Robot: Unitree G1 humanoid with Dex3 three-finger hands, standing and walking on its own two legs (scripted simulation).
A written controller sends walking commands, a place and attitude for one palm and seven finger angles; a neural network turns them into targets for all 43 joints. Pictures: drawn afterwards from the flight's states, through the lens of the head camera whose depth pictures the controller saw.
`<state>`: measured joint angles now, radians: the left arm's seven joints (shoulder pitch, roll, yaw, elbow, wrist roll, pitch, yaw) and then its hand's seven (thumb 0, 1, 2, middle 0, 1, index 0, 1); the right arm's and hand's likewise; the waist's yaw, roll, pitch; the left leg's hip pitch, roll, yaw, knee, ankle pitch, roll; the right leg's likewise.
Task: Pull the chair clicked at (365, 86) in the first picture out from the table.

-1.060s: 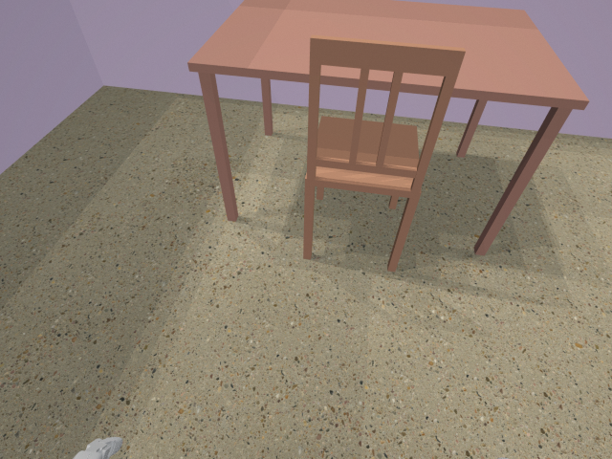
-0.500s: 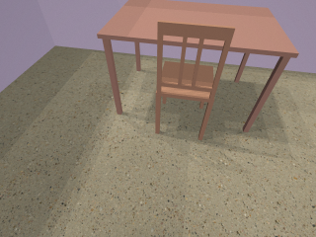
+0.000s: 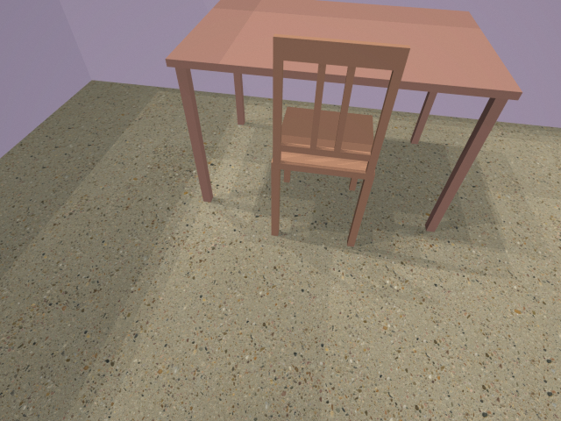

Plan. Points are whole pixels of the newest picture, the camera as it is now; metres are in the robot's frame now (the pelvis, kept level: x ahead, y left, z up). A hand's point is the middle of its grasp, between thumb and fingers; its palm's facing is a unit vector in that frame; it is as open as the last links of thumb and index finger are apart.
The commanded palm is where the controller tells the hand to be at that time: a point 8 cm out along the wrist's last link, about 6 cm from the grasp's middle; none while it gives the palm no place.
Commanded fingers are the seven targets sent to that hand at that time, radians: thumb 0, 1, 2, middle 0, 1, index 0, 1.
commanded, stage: look at it before walking up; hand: left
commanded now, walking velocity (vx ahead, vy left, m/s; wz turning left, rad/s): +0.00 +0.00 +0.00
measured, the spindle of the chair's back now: (317, 109) +1.04 -0.06 -0.10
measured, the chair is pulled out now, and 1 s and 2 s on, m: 0.00 0.00 0.00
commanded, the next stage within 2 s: walk to a spot facing it in 0.48 s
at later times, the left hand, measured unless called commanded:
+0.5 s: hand out of the picture +0.08 +0.25 -0.16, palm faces -0.01 -0.94 -0.34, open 7.4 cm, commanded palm none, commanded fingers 0.00 0.90 0.90 -0.20 -0.30 -0.20 -0.30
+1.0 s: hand out of the picture +0.08 +0.18 -0.18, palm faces -0.14 -0.95 -0.28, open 7.4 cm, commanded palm none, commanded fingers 0.00 0.90 0.90 -0.20 -0.30 -0.20 -0.30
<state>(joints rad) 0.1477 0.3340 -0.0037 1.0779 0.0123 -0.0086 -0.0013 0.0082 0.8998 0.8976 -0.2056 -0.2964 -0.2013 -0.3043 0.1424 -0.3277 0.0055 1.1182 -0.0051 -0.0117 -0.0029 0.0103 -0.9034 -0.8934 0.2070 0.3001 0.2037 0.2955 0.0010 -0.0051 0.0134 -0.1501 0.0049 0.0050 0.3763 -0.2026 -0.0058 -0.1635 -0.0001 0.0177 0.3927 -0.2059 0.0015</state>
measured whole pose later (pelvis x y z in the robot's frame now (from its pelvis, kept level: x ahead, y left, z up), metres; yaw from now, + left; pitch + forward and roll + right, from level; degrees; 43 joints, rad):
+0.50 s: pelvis +0.01 +0.00 +0.00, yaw +0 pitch -1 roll +0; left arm 0.15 0.34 0.00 1.09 0.01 -0.01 0.00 0.01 0.90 0.90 -0.21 -0.30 -0.20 -0.30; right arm 0.12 -0.33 0.01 1.12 0.00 -0.02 -0.01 0.01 -0.90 -0.89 0.21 0.30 0.20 0.30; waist 0.01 -0.01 0.02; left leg -0.13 0.00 0.01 0.35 -0.21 0.00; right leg -0.14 0.00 0.02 0.37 -0.21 0.00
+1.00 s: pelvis +0.01 -0.03 -0.03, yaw -11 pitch -2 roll +2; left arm 0.28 0.23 0.04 0.96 0.03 0.04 -0.03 0.01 0.90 0.90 -0.20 -0.30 -0.20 -0.30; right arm 0.20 -0.24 -0.03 1.00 -0.01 0.03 -0.01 0.01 -0.90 -0.89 0.21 0.30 0.20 0.30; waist 0.04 0.03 0.05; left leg -0.22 0.11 0.16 0.69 -0.45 -0.04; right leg -0.30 0.02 -0.03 0.69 -0.37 -0.03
